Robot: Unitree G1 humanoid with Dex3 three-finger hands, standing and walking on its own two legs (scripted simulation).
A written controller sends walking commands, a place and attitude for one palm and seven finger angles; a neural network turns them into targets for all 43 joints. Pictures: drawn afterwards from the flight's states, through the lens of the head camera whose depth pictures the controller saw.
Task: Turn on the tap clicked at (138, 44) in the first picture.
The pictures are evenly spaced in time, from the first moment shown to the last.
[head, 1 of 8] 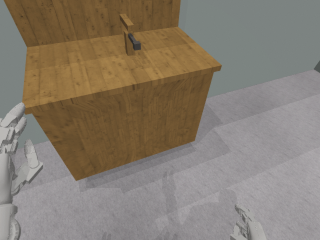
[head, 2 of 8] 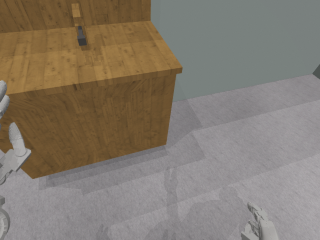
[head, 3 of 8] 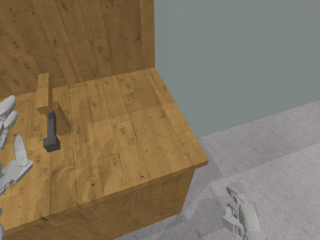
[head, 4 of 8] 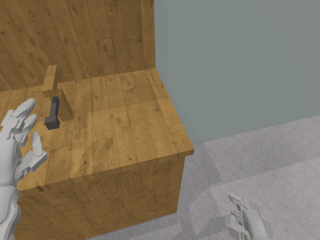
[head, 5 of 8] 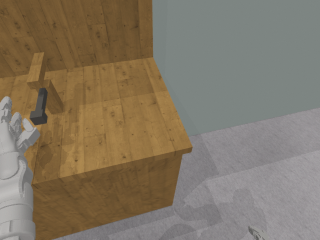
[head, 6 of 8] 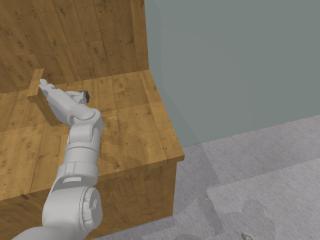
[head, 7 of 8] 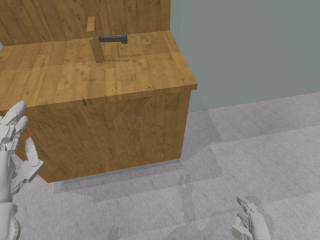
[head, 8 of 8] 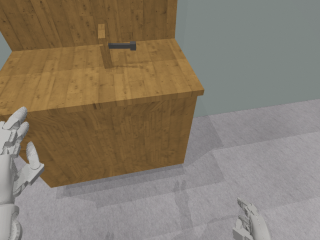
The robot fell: no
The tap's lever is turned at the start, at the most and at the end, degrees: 0 80 80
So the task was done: yes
